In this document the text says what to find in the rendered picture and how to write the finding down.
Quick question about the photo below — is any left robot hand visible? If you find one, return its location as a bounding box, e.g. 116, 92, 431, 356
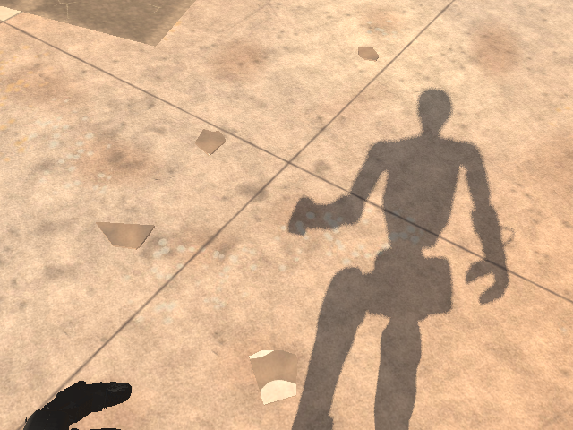
23, 381, 132, 430

